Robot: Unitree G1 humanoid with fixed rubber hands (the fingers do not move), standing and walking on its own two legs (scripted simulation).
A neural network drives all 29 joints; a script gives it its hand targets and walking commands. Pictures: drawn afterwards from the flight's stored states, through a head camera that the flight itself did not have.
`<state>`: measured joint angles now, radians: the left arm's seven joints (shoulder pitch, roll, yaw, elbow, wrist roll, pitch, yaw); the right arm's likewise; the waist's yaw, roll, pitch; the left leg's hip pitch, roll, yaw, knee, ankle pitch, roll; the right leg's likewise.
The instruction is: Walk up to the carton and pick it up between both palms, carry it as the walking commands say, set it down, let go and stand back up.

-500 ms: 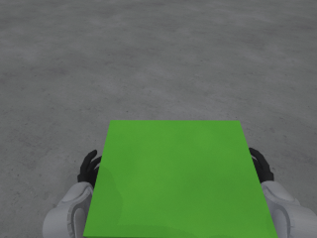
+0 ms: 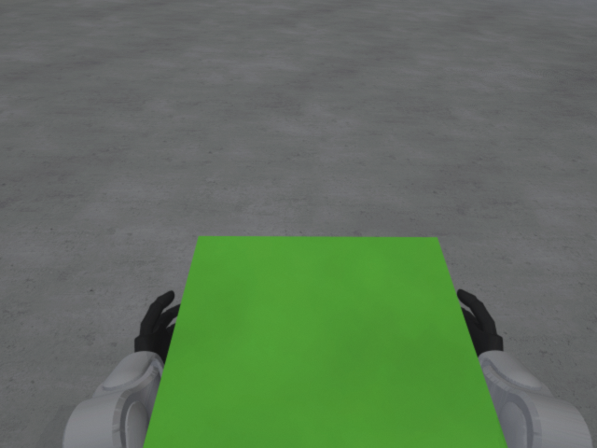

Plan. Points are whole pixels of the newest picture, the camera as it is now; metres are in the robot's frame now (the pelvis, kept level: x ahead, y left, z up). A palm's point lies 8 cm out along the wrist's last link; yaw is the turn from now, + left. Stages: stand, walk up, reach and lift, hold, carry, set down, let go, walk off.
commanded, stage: carry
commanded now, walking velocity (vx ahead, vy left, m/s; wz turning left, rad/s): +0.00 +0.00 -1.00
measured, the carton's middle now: (315, 379) +0.23 +0.01 +0.02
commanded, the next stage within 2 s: none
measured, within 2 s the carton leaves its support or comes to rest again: neither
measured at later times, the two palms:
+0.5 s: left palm (332, 329) +0.29 -0.01 +0.04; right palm out of the picture +0.11 -0.34 +0.04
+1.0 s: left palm (315, 309) +0.29 +0.01 +0.08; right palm out of the picture +0.14 -0.33 +0.07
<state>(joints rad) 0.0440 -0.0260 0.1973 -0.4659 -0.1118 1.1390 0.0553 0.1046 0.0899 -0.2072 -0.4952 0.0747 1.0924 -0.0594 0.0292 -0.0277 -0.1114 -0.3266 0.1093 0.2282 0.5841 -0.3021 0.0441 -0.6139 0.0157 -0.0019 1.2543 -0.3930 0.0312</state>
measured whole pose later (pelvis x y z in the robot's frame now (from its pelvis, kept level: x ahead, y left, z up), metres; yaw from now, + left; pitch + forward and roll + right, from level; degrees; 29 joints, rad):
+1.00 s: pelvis +0.00 -0.07 +0.00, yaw -24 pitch +4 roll -1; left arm 0.00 -0.06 0.22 -0.43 -0.10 1.15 0.07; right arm 0.04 0.05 -0.21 -0.47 0.07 1.14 -0.06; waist 0.02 0.03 -0.11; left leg -0.43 0.03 0.07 0.59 -0.23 0.03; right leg -0.32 -0.04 -0.12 0.54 -0.27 0.01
